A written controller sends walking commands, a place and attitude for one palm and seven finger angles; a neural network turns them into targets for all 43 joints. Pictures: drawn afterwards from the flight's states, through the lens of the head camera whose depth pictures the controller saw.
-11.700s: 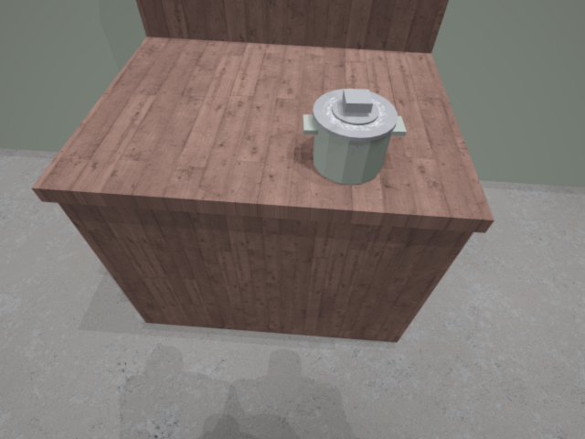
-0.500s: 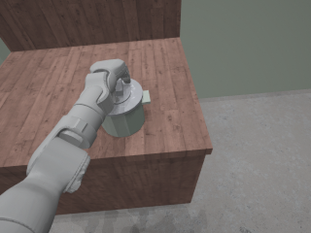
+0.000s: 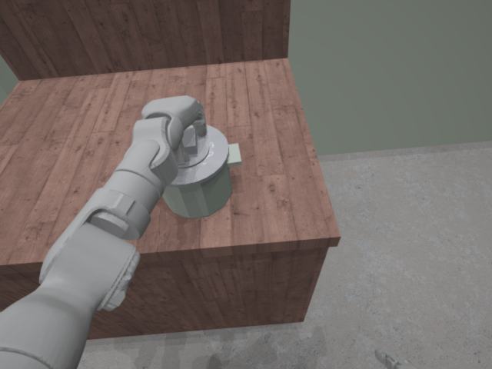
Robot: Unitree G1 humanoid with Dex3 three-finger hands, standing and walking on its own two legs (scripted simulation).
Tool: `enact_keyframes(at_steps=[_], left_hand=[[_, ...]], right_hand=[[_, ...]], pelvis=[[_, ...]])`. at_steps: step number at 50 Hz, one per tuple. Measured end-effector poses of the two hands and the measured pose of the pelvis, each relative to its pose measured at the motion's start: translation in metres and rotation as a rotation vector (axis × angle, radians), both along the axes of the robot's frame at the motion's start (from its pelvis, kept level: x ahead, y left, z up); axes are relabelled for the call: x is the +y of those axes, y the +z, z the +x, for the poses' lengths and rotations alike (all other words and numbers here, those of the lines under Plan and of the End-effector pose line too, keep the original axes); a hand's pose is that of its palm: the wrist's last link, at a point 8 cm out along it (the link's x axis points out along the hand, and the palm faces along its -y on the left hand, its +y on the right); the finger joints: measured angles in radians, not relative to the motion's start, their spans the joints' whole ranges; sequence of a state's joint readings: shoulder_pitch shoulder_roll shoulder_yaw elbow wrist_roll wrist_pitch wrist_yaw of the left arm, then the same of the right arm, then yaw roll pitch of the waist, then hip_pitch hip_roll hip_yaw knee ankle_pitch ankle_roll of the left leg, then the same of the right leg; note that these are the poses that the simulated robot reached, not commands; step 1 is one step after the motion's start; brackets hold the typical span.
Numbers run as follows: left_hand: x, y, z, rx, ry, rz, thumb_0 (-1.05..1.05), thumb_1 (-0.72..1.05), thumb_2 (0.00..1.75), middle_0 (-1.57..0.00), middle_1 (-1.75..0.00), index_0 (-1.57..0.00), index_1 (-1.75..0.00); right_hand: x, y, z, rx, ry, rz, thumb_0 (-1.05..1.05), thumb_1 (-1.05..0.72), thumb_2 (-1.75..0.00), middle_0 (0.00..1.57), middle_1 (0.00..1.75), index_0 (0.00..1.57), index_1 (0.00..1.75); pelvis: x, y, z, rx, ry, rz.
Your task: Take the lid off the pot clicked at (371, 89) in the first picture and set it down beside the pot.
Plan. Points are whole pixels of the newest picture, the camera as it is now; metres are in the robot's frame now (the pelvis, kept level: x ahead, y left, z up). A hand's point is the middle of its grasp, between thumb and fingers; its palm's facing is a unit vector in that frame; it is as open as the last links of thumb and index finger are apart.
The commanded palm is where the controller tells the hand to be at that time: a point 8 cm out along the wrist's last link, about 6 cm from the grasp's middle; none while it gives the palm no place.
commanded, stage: close the fingers and squeeze the knob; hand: left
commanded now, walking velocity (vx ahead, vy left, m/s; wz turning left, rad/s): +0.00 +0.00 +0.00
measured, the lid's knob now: (183, 142) +0.49 +0.11 +0.10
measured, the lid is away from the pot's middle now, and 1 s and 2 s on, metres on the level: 0.00 0.00 0.00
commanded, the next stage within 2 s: lift the lid straight up in 0.78 s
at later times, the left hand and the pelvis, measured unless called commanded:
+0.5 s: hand (180, 143) +0.46 +0.11 +0.12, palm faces -0.33 -0.06 -0.94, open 8.8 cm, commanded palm +0.45 +0.11 +0.18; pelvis +0.00 +0.00 +0.00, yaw +0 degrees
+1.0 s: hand (181, 142) +0.47 +0.11 +0.12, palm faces -0.34 -0.06 -0.94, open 8.7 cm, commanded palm +0.46 +0.11 +0.19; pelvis +0.00 +0.00 +0.00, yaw +0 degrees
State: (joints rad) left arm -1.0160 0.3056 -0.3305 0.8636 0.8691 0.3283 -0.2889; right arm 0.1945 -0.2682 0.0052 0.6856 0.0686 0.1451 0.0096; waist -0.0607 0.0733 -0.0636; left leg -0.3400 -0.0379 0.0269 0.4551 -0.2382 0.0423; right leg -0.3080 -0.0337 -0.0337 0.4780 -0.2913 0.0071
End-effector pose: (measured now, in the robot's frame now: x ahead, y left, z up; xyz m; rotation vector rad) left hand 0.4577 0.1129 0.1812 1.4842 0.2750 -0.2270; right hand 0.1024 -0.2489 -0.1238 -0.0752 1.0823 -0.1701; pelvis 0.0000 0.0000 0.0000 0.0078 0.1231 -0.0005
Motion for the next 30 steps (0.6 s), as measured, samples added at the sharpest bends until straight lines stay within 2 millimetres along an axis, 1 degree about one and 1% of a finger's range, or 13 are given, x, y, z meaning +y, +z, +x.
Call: enact_keyframes(at_steps=[6, 12, 22, 30], left_hand=[[0.0, 0.0, 0.001, 0.006, 0.003, -0.001, 0.0, 0.05, 1.02, -0.58, -0.86, -0.59, -0.86], [0.0, 0.0, 0.003, 0.016, 0.003, 0.0, 0.01, 0.05, 0.97, -0.58, -0.89, -0.59, -0.89], [-0.001, 0.0, 0.004, 0.015, -0.001, 0.013, 0.0, 0.04, 0.97, -0.59, -0.89, -0.61, -0.89], [-0.002, 0.0, 0.004, 0.015, 0.01, 0.02, 0.02, 0.04, 0.98, -0.59, -0.89, -0.61, -0.9]], right_hand=[[0.002, 0.0, -0.001, 0.002, -0.002, -0.001, 0.0, -0.9, -0.89, 0.2, 0.3, 0.2, 0.3], [0.002, -0.001, -0.008, 0.018, -0.006, -0.008, 0.0, -0.9, -0.89, 0.2, 0.3, 0.2, 0.3], [-0.001, -0.003, -0.023, 0.045, -0.026, -0.014, 0.0, -0.9, -0.89, 0.2, 0.3, 0.2, 0.3], [-0.002, -0.005, -0.029, 0.06, -0.027, -0.015, 0.0, -0.9, -0.89, 0.2, 0.3, 0.2, 0.3]], pelvis=[[0.001, 0.0, 0.0, 0.001, -0.001, 0.0], [0.002, 0.0, -0.002, 0.006, -0.001, -0.001], [0.002, 0.0, -0.002, 0.008, -0.004, -0.001], [0.002, 0.0, -0.004, 0.007, -0.002, -0.001]])
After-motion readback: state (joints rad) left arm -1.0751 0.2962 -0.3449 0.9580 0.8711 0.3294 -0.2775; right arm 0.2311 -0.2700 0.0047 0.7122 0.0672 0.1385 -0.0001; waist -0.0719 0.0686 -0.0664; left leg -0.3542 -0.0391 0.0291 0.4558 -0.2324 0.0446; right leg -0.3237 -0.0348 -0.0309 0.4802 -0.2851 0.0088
